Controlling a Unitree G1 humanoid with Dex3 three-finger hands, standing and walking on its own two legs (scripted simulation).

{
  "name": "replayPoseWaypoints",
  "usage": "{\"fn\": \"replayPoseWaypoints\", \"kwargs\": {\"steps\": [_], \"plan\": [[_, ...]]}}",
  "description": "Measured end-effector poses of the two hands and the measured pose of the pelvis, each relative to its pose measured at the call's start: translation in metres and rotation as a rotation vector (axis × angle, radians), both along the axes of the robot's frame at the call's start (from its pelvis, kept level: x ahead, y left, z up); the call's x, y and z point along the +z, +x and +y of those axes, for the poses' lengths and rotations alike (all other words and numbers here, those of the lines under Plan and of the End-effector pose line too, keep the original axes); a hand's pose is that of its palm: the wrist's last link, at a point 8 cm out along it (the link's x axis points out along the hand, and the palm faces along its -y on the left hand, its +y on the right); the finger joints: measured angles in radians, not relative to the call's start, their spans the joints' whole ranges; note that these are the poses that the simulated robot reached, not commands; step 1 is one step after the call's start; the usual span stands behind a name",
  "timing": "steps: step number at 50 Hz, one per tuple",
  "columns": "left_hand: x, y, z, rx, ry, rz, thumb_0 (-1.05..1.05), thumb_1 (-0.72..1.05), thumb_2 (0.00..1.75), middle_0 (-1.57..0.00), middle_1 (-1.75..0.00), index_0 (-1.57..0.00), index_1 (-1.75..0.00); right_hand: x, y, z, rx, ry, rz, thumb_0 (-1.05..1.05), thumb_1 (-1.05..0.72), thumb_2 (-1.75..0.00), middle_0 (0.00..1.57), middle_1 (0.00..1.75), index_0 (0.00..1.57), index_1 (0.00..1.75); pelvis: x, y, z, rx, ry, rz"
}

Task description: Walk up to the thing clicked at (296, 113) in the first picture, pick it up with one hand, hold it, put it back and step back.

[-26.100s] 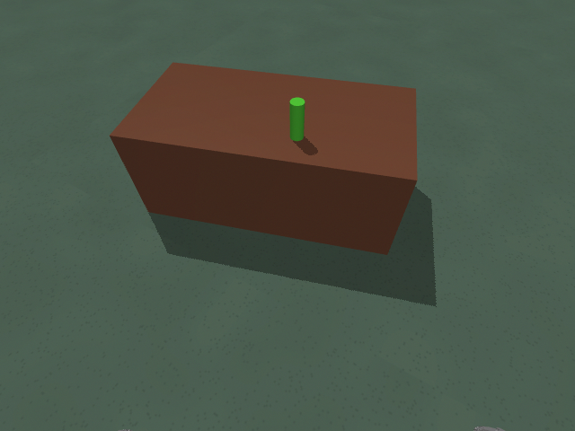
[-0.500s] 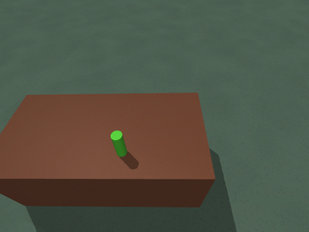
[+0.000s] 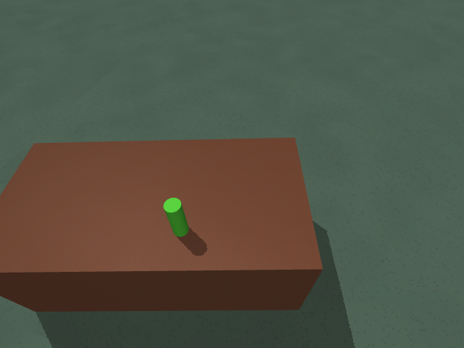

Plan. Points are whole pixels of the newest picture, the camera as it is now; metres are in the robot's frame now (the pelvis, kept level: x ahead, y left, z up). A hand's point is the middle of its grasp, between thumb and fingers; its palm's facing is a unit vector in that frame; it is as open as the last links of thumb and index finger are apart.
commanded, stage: stand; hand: left
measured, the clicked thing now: (177, 218) +0.49 +0.20 -0.26
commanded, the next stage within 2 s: step back in 0.96 s
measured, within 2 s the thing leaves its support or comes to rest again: neither
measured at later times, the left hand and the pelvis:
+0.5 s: hand out of the picture +0.07 +0.25 -0.16, palm faces -0.01 -0.94 -0.34, open 7.3 cm; pelvis +0.01 +0.00 +0.00, yaw +0 degrees
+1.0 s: hand out of the picture +0.08 +0.25 -0.16, palm faces +0.01 -0.94 -0.34, open 7.3 cm; pelvis +0.01 +0.00 +0.00, yaw +1 degrees
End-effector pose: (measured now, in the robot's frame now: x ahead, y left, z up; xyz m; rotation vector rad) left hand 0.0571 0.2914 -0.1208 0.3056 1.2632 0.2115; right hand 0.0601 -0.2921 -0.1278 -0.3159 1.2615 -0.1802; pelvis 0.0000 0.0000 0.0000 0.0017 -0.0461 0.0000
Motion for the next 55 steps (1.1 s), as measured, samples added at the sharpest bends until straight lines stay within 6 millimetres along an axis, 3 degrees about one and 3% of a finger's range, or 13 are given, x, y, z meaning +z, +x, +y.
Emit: {"fn": "replayPoseWaypoints", "kwargs": {"steps": [48, 55], "plan": [[0.000, 0.016, 0.001, 0.001, -0.004, -0.006, 0.00, 0.91, 0.90, -0.21, -0.30, -0.21, -0.30, 0.002, 0.020, -0.002, 0.012, -0.003, 0.001, 0.00, -0.90, -0.89, 0.21, 0.30, 0.20, 0.30, 0.000, 0.014, -0.001, 0.008, 0.001, 0.018], [-0.003, 0.020, 0.015, 0.023, 0.019, -0.038, 0.00, 0.90, 0.90, -0.21, -0.30, -0.21, -0.30, 0.000, 0.025, -0.010, -0.003, -0.019, -0.024, 0.00, -0.90, -0.89, 0.21, 0.30, 0.20, 0.30, -0.009, -0.005, 0.002, 0.017, -0.010, 0.024]]}}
